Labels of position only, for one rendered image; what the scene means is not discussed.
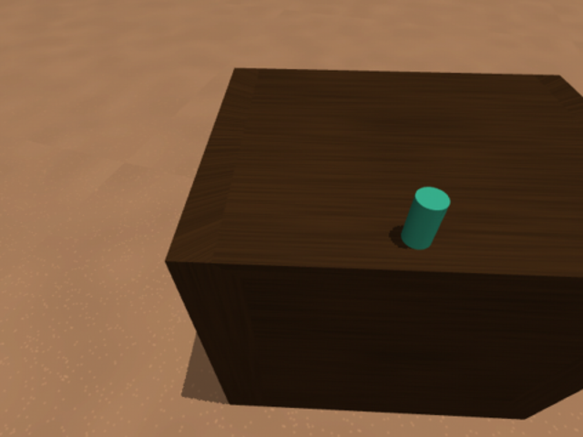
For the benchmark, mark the can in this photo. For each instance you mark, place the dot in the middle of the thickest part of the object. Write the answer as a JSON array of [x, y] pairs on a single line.
[[424, 218]]

